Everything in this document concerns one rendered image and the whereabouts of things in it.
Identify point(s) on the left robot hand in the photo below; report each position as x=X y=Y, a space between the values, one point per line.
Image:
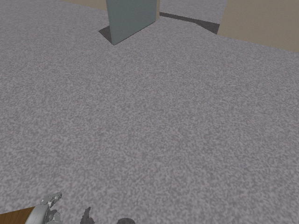
x=41 y=215

